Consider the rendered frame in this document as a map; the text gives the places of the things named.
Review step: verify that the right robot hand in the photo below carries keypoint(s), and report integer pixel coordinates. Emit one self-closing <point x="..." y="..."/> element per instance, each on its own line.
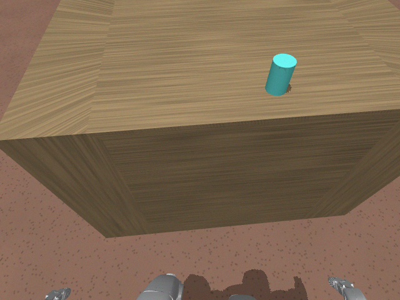
<point x="346" y="289"/>

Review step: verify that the left robot hand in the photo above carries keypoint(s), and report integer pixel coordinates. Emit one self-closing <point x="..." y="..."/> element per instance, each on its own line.
<point x="60" y="294"/>

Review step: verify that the can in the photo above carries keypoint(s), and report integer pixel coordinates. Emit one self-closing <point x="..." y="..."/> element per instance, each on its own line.
<point x="280" y="74"/>

